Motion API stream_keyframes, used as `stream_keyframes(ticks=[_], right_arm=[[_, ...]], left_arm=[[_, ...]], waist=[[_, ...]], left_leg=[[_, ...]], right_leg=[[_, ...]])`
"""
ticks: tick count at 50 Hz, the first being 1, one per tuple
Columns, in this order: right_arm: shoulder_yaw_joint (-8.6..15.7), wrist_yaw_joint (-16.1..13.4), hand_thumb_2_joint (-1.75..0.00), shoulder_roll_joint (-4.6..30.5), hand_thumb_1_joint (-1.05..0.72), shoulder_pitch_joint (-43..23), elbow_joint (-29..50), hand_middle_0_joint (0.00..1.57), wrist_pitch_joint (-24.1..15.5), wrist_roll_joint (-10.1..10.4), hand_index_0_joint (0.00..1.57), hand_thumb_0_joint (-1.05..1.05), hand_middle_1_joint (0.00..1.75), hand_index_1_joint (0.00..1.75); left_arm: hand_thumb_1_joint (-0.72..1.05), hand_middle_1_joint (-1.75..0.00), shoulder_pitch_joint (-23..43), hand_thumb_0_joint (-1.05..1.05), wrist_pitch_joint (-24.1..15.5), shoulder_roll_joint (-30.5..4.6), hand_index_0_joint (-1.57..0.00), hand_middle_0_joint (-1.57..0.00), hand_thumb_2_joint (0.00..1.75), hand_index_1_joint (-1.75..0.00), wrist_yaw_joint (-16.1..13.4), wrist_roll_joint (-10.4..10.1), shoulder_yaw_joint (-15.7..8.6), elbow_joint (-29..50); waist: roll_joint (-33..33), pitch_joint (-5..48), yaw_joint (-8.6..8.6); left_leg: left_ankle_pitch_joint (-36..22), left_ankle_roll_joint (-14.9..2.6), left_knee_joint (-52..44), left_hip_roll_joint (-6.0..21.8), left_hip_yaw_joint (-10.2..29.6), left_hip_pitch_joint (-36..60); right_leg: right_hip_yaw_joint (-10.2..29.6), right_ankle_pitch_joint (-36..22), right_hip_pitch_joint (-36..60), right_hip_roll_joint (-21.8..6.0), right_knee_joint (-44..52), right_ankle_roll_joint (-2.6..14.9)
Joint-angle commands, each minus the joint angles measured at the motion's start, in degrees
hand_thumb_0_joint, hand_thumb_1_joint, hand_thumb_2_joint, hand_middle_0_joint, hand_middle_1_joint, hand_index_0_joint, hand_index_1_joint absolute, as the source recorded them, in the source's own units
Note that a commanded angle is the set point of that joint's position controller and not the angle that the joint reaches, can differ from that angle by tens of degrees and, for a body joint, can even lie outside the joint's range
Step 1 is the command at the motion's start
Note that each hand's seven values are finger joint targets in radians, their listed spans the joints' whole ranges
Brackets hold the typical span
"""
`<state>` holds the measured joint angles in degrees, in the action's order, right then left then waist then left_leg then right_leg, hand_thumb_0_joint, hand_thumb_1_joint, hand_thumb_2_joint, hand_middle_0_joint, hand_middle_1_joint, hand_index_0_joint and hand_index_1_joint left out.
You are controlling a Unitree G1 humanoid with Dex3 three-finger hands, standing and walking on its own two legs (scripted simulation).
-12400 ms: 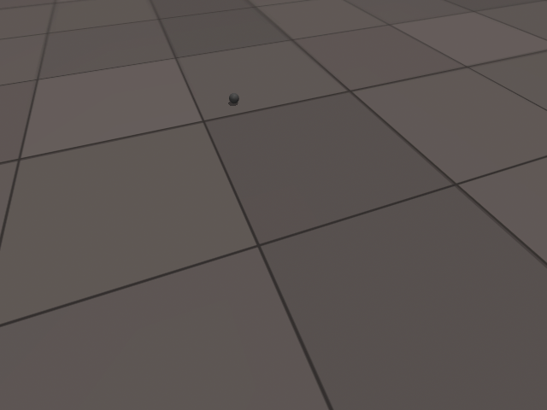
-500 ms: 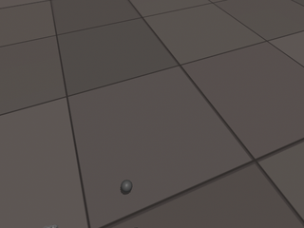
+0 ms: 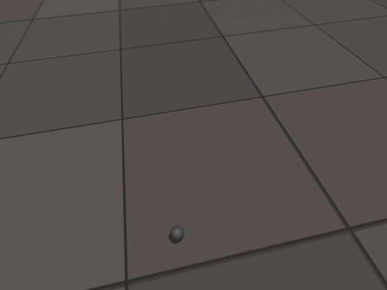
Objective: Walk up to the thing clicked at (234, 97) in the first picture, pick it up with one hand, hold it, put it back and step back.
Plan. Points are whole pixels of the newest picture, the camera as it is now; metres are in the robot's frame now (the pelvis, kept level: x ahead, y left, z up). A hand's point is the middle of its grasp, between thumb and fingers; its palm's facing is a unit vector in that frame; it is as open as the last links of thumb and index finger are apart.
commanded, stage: walk up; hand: left
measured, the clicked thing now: (177, 232) +0.52 +0.16 -0.73
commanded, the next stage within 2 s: none
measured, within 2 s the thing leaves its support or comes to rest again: neither
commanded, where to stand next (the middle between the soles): +0.10 +0.01 m, yaw -6 degrees
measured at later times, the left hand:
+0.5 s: hand out of the picture +0.11 +0.27 -0.13, palm faces -0.08 -0.88 -0.46, open 7.4 cm
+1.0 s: hand out of the picture +0.11 +0.26 -0.16, palm faces -0.09 -0.95 -0.30, open 7.4 cm
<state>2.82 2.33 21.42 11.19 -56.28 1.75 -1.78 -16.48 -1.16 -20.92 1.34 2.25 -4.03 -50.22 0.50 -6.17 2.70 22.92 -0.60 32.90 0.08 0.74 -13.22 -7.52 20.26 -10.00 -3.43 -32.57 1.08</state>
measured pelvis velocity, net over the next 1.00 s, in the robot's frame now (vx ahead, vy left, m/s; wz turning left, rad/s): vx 0.01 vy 0.02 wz -0.08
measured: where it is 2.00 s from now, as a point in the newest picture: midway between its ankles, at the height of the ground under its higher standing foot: outside the picture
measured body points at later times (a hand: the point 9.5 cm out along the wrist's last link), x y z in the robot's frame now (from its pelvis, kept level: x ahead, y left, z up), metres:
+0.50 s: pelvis +0.01 +0.00 -0.01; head +0.06 -0.04 +0.44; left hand +0.12 +0.31 -0.10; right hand +0.10 -0.31 -0.15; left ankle -0.02 +0.14 -0.67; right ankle +0.09 -0.13 -0.73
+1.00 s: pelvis +0.01 +0.02 +0.00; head +0.03 +0.03 +0.45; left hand +0.12 +0.31 -0.14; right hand +0.08 -0.30 -0.12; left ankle +0.00 +0.16 -0.73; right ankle +0.05 -0.12 -0.73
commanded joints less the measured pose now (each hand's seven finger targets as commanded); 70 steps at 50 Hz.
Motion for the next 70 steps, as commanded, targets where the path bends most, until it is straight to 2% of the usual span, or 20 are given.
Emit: stream_keyframes(ticks=[1,2,4,12,16,18,19,20,28,31,33,34,36,40,45,52,64,65,67,70], right_arm=[[5.04,-2.07,-0.9,13.04,-0.9,8.24,3.99,0.2,-4.34,-0.62,0.2,0.0,0.3,0.3],[5.45,-2.41,-0.9,17.48,-0.9,7.2,5.04,0.2,-4.51,-1.22,0.2,0.0,0.3,0.3],[5.66,-2.3,-0.9,17.89,-0.9,3.53,6.7,0.2,-4.05,0.28,0.2,0.0,0.3,0.3],[2.65,-2.42,-0.9,12.55,-0.9,-5.56,10.64,0.2,-3.35,0.33,0.2,0.0,0.3,0.3],[2.54,-2.16,-0.9,11.14,-0.9,-6.82,11.61,0.2,-0.39,2.07,0.2,0.0,0.3,0.3],[1.59,-2.32,-0.9,7.47,-0.9,-2.43,11.21,0.2,0.76,2.74,0.2,0.0,0.3,0.3],[2.62,-2.85,-0.9,10.38,-0.9,-1.75,10.59,0.2,2.05,2.09,0.2,0.0,0.3,0.3],[3.19,-2.86,-0.9,11.95,-0.9,-0.56,9.68,0.2,2.49,2.1,0.2,0.0,0.3,0.3],[2.2,-1.94,-0.9,10.29,-0.9,0.88,6.25,0.2,0.27,1.57,0.2,0.0,0.3,0.3],[2.25,-2.71,-0.9,9.78,-0.9,5.06,2.65,0.2,-1.5,0.76,0.2,0.0,0.3,0.3],[3.08,-3.51,-0.9,14.28,-0.9,1.61,3.78,0.2,-2.55,-0.73,0.2,0.0,0.3,0.3],[3.27,-3.36,-0.9,18.93,-0.9,-4.34,5.12,0.2,-2.8,-0.09,0.2,0.0,0.3,0.3],[2.77,-3.22,-0.9,17.01,-0.9,-9.94,5.47,0.2,-2.8,0.28,0.2,0.0,0.3,0.3],[1.65,-3.24,-0.9,12.82,-0.9,-4.54,3.98,0.2,-3.5,1.52,0.2,0.0,0.3,0.3],[1.4,-3.33,-0.9,12.77,-0.9,-5.91,2.39,0.2,-3.43,0.8,0.2,0.0,0.3,0.3],[0.67,-3.17,-0.9,12.11,-0.9,-6.11,0.82,0.2,-4.23,1.54,0.2,0.0,0.3,0.3],[0.66,-2.76,-0.9,12.0,-0.9,-7.88,-1.74,0.2,-3.78,1.25,0.2,0.0,0.3,0.3],[1.92,-2.19,-0.9,14.78,-0.9,-2.31,-0.96,0.2,-4.59,0.62,0.2,0.0,0.3,0.3],[3.51,-2.27,-0.9,18.08,-0.9,1.43,-2.05,0.2,-4.84,0.06,0.2,0.0,0.3,0.3],[4.32,-2.37,-0.9,18.32,-0.9,-1.83,1.1,0.2,-5.61,-0.41,0.2,0.0,0.3,0.3]], left_arm=[[0.9,-0.3,3.93,0.0,-0.69,-8.69,-0.2,-0.2,0.9,-0.3,-0.73,-1.25,-1.26,6.53],[0.9,-0.3,5.65,0.0,-0.24,-6.42,-0.2,-0.2,0.9,-0.3,-0.72,-1.35,-0.73,7.11],[0.9,-0.3,4.26,0.0,-0.12,-14.06,-0.2,-0.2,0.9,-0.3,-1.19,-1.06,-2.36,5.1],[0.9,-0.3,-1.27,0.0,-1.01,-10.7,-0.2,-0.2,0.9,-0.3,-1.27,-2.03,-1.02,-0.16],[0.9,-0.3,-2.58,0.0,-1.74,-13.32,-0.2,-0.2,0.9,-0.3,-2.94,-1.53,-2.02,-1.76],[0.9,-0.3,-1.2,0.0,-2.4,-19.42,-0.2,-0.2,0.9,-0.3,-3.26,-0.91,-3.33,-0.2],[0.9,-0.3,1.66,0.0,-2.07,-21.93,-0.2,-0.2,0.9,-0.3,-3.6,-0.74,-3.44,0.88],[0.9,-0.3,3.18,0.0,-1.83,-21.14,-0.2,-0.2,0.9,-0.3,-3.66,-0.52,-3.66,1.62],[0.9,-0.3,6.13,0.0,-0.76,-14.45,-0.2,-0.2,0.9,-0.3,-3.25,0.23,-2.35,2.62],[0.9,-0.3,9.66,0.0,1.1,-14.77,-0.2,-0.2,0.9,-0.3,-2.42,-1.17,-2.12,2.67],[0.9,-0.3,8.43,0.0,1.64,-9.68,-0.2,-0.2,0.9,-0.3,-2.1,-2.43,-0.38,2.94],[0.9,-0.3,9.67,0.0,1.81,-10.37,-0.2,-0.2,0.9,-0.3,-2.19,-2.54,-0.93,2.02],[0.9,-0.3,9.78,0.0,1.91,-14.01,-0.2,-0.2,0.9,-0.3,-1.79,-2.06,-2.1,-0.64],[0.9,-0.3,9.31,0.0,0.58,-12.95,-0.2,-0.2,0.9,-0.3,-1.37,-2.33,-1.36,-1.49],[0.9,-0.3,12.29,0.0,0.98,-11.92,-0.2,-0.2,0.9,-0.3,-0.89,-2.28,0.43,-3.32],[0.9,-0.3,12.07,0.0,-0.21,-12.4,-0.2,-0.2,0.9,-0.3,-0.76,-2.13,0.26,-7.07],[0.9,-0.3,14.58,0.0,-0.09,-11.46,-0.2,-0.2,0.9,-0.3,-0.92,-1.99,0.52,-9.12],[0.9,-0.3,12.45,0.0,-0.28,-12.91,-0.2,-0.2,0.9,-0.3,0.17,-0.95,-0.54,-7.16],[0.9,-0.3,15.29,0.0,0.19,-11.75,-0.2,-0.2,0.9,-0.3,1.04,-0.46,-0.76,-6.48],[0.9,-0.3,14.53,0.0,-0.28,-12.3,-0.2,-0.2,0.9,-0.3,1.49,-0.4,-1.27,-4.15]], waist=[[7.08,10.53,-7.53],[13.69,7.68,-7.3],[8.53,0.87,-6.0],[12.87,0.22,-2.12],[6.45,3.62,-0.13],[-11.62,6.42,-1.04],[-10.65,6.21,-1.06],[-9.37,3.96,-1.6],[-12.99,11.99,-0.23],[-12.82,10.47,-3.21],[-1.72,8.18,-1.92],[6.31,3.99,-0.75],[4.85,0.15,0.31],[5.07,6.98,-1.25],[4.62,5.2,-1.9],[-0.24,8.68,-2.39],[-2.7,7.17,-2.79],[-1.05,12.26,-3.89],[5.05,4.95,-5.93],[4.16,-4.04,-4.46]], left_leg=[[-8.02,-4.27,-17.06,7.41,10.07,20.78],[-2.48,-8.97,-19.77,18.19,27.54,21.12],[2.95,-15.85,-19.86,21.02,26.2,6.25],[-28.57,-9.15,-10.78,11.64,3.17,-2.08],[-20.45,-5.6,1.98,7.8,0.56,-5.7],[7.27,-0.77,19.63,-1.33,-2.17,-10.16],[14.37,-0.89,28.97,-0.83,4.38,-7.35],[13.43,-0.65,31.42,0.06,6.05,-6.22],[9.09,1.59,8.86,0.12,1.42,-7.42],[-6.61,1.4,-10.05,-0.92,-2.05,3.28],[-10.76,-1.9,-14.05,9.04,14.41,5.29],[-6.58,-7.8,-16.44,17.76,24.75,-5.05],[-4.81,-11.27,-13.33,16.1,17.31,-16.31],[-20.54,-2.09,-2.28,5.76,4.25,-2.56],[2.86,-2.6,-12.92,7.33,7.62,-2.56],[-11.47,-1.43,-10.1,6.03,3.07,2.82],[-9.59,-1.04,-14.42,6.4,2.31,5.64],[7.56,-4.3,-14.71,6.07,3.69,10.44],[21.16,-8.44,-21.95,13.76,14.09,15.0],[9.53,-12.47,-24.05,20.36,17.58,9.36]], right_leg=[[4.34,-8.6,-13.45,-2.1,-12.21,2.36],[3.96,11.37,-26.13,5.71,-18.62,0.31],[11.83,13.18,-20.24,0.77,-24.75,1.13],[5.96,-2.28,-6.88,1.28,-7.82,-1.27],[6.0,-17.65,1.8,2.59,3.16,0.02],[32.08,-27.65,1.78,-15.81,13.53,7.52],[38.94,-18.32,-6.22,-20.92,15.57,14.18],[39.08,-13.12,-9.42,-19.7,15.13,14.87],[19.27,1.53,1.56,-7.79,9.1,9.29],[16.21,-7.91,-5.05,-7.15,1.34,7.03],[13.13,-10.74,-13.96,-1.72,-8.23,1.82],[9.57,3.77,-12.71,3.78,-9.99,-0.24],[11.02,4.38,-1.08,1.76,-12.66,0.18],[13.21,-26.99,0.34,-0.8,-0.11,2.8],[15.36,-6.18,-3.69,-0.45,4.58,1.88],[16.28,-22.14,0.67,-2.75,7.2,2.27],[17.3,-14.45,-1.52,-2.4,12.26,1.19],[14.62,6.73,-2.22,0.91,8.0,2.48],[9.74,10.13,-18.74,4.05,-1.72,0.88],[10.6,5.32,-22.43,-0.14,-9.0,0.08]])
